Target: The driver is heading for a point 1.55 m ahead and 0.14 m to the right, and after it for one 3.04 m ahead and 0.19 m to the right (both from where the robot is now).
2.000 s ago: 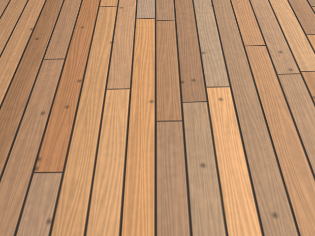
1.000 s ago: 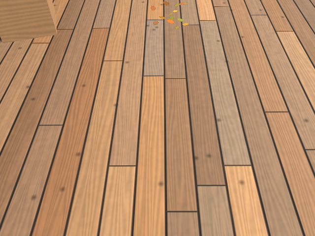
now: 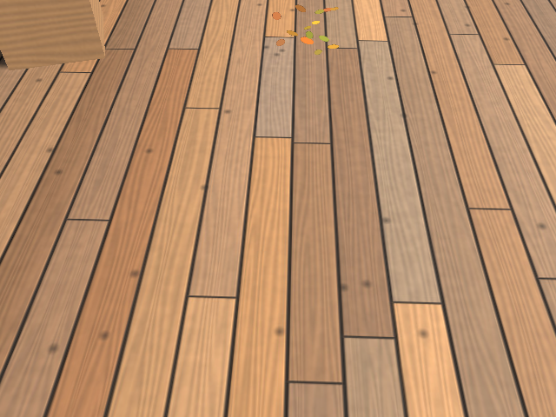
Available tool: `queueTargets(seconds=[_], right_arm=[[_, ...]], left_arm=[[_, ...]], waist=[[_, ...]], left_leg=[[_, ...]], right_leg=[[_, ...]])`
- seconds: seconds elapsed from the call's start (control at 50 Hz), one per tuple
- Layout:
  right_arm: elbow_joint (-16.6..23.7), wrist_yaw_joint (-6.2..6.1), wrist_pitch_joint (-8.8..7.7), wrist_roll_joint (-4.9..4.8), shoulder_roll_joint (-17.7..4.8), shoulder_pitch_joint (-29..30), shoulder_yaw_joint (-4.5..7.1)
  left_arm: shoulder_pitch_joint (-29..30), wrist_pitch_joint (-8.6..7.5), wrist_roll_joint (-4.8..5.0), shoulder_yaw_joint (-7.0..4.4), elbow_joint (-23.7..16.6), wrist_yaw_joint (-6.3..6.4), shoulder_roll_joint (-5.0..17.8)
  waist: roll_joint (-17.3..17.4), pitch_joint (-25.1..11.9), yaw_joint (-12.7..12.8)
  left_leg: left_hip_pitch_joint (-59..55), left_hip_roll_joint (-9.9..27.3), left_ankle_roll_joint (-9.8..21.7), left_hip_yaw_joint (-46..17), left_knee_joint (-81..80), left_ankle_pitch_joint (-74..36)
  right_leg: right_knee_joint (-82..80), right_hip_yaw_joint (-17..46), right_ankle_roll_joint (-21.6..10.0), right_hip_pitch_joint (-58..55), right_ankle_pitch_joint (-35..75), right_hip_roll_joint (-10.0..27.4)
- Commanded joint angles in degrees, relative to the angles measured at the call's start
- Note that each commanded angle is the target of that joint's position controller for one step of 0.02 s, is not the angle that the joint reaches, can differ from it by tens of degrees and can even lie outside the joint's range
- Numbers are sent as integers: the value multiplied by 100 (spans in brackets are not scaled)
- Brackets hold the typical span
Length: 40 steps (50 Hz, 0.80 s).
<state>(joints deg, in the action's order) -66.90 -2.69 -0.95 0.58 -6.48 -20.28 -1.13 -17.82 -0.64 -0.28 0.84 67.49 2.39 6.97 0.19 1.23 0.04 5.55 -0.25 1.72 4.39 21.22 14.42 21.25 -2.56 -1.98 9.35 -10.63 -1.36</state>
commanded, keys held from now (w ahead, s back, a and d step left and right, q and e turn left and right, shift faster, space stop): no key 0.84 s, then w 0.16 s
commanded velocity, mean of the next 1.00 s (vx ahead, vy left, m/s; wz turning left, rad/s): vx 0.02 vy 0.00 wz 0.00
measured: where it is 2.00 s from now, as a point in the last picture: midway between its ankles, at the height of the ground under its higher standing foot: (322, 415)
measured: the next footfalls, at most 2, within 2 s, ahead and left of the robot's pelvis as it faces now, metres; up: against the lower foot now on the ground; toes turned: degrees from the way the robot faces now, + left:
right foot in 1.22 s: +0.19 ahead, -0.13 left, +0.00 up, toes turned -5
left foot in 1.74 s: +0.54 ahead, +0.03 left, +0.00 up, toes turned +5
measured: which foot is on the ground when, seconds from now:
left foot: down 0.00-1.00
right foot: down 0.00-0.92, up 0.94-1.00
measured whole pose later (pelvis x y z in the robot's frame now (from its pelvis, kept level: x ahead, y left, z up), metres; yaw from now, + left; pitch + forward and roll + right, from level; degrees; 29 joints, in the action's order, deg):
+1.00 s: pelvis +0.02 +0.02 +0.00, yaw +0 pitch -1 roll +0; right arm -65.8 -2.2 -1.1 0.9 -6.9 -25.1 0.9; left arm -20.7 -0.2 -1.8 0.3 66.5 1.3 6.6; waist 0.2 -0.6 -1.1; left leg 4.5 -2.3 4.5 4.7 22.4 18.1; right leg 37.0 -3.4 -2.7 15.1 -23.2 0.7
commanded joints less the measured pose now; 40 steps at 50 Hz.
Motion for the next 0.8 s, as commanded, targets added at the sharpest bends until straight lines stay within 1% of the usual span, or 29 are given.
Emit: queueTargets(seconds=[0.02,0.8], right_arm=[[0,-10,-18,0,-347,-532,42],[55,-9,-86,-6,-246,-744,52]], left_arm=[[-433,-16,0,-43,-15,10,377],[-609,-14,8,-18,46,24,257]], waist=[[11,429,2],[8,455,8]], left_leg=[[412,649,117,-641,-464,-485],[333,639,173,-678,-479,-880]], right_leg=[[-356,688,-91,88,547,670],[-187,621,0,81,687,694]])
